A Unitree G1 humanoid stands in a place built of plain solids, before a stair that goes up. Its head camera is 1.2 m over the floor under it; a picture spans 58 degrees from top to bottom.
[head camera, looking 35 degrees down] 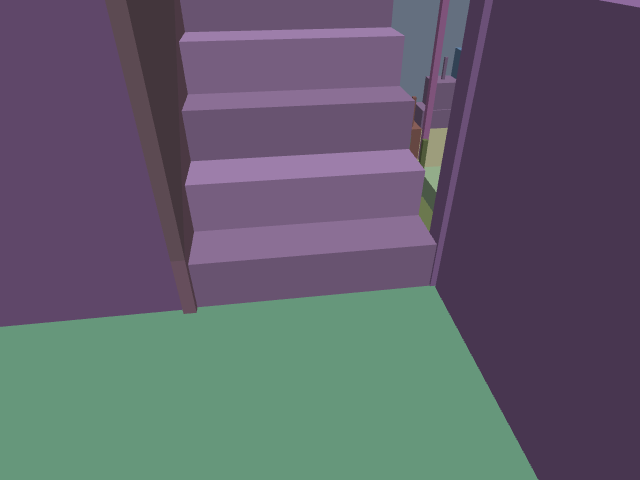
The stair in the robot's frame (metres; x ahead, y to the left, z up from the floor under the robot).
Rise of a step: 0.21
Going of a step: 0.22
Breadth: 0.95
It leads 8 degrees to the left of straight ahead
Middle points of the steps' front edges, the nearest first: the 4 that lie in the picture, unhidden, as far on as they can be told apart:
1.31 0.01 0.21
1.53 0.04 0.43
1.75 0.07 0.64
1.97 0.10 0.85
